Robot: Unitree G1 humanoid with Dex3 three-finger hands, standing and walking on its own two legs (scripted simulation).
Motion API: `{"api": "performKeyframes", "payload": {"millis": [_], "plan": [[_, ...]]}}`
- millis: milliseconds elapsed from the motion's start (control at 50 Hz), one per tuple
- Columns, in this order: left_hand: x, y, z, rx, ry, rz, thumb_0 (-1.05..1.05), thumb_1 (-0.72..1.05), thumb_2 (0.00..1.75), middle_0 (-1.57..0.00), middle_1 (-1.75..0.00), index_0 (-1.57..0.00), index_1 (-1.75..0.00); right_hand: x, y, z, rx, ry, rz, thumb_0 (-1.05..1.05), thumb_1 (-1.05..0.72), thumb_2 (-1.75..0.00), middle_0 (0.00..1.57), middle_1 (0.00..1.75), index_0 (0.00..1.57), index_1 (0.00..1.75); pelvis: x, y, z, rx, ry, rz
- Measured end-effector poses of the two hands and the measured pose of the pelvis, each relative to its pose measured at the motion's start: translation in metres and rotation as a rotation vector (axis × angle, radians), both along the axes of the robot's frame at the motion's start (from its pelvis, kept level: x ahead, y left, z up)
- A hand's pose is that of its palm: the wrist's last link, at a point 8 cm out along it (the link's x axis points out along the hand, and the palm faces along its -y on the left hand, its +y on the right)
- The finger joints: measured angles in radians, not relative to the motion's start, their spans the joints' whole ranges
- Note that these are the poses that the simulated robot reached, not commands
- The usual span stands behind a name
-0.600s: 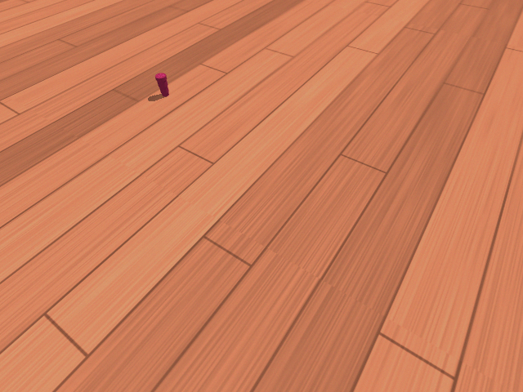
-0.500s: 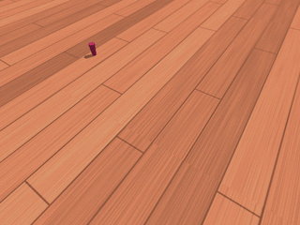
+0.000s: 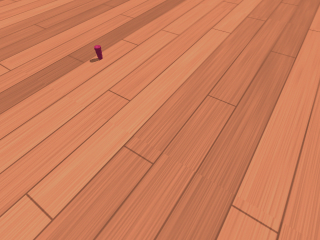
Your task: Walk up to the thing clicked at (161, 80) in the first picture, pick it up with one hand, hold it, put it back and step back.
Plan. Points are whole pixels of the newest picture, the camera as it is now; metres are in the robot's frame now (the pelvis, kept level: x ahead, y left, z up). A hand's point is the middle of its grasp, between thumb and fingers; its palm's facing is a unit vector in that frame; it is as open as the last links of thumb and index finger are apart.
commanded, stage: stand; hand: left
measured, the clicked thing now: (99, 52) +2.11 +0.69 -0.71
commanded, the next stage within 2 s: walk up in 0.52 s
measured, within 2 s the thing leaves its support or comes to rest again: neither
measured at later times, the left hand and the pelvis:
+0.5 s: hand out of the picture +0.07 +0.25 -0.16, palm faces -0.03 -0.94 -0.34, open 7.4 cm; pelvis +0.00 +0.00 +0.00, yaw +0 degrees
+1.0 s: hand out of the picture +0.15 +0.44 -0.19, palm faces +0.08 -0.92 -0.39, open 7.4 cm; pelvis +0.14 +0.12 -0.03, yaw +7 degrees
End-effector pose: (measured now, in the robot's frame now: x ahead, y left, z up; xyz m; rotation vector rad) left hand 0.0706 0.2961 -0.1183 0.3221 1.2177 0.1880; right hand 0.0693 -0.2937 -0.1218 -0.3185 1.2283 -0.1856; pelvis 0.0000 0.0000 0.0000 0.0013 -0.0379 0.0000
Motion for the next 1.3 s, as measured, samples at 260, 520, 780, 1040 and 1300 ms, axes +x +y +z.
{"api": "performKeyframes", "payload": {"millis": [260,520,780,1040,1300], "plan": [[-0.001,0.001,0.0,0.001,-0.001,0.001,0.01,0.9,0.9,-0.2,-0.3,-0.2,-0.3,0.0,0.0,0.001,0.0,-0.002,0.001,0.0,-0.91,-0.89,0.2,0.3,0.2,0.3,0.0,0.0,0.0,0.0,-0.001,0.0],[-0.005,0.001,0.0,0.001,0.013,0.002,0.01,0.9,0.9,-0.2,-0.3,-0.2,-0.3,-0.003,0.0,0.001,-0.001,0.005,-0.005,0.01,-0.91,-0.89,0.2,0.3,0.2,0.3,0.0,0.0,0.0,0.0,-0.001,-0.003],[-0.03,0.085,0.017,0.062,-0.033,0.124,0.01,0.9,0.9,-0.21,-0.3,-0.21,-0.3,0.087,0.004,0.03,-0.045,-0.068,0.133,0.01,-0.91,-0.89,0.2,0.3,0.2,0.3,0.043,0.041,-0.002,-0.018,0.008,0.086],[0.107,0.181,-0.021,0.006,-0.055,0.087,0.01,0.91,0.9,-0.2,-0.3,-0.2,-0.3,0.183,0.105,0.035,-0.087,-0.161,0.103,0.0,-0.91,-0.89,0.2,0.3,0.2,0.3,0.154,0.133,-0.02,-0.011,-0.006,0.125],[0.301,0.197,0.006,-0.033,-0.136,0.049,0.01,0.9,0.9,-0.2,-0.3,-0.2,-0.3,0.248,0.143,0.012,-0.027,0.08,0.07,0.01,-0.9,-0.89,0.21,0.3,0.21,0.3,0.304,0.164,-0.01,0.014,0.017,0.173]]}}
